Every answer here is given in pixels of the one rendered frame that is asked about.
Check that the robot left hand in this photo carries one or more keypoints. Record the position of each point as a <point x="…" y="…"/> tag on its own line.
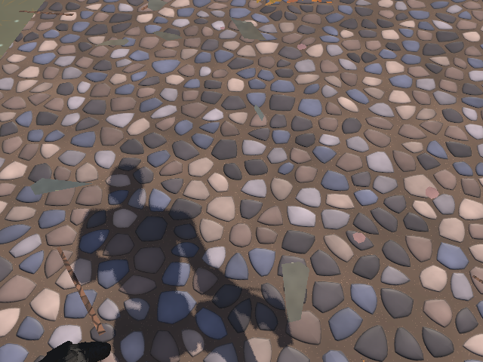
<point x="81" y="352"/>

